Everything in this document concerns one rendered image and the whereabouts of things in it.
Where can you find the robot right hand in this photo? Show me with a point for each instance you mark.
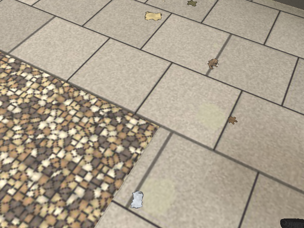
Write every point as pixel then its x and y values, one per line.
pixel 292 223

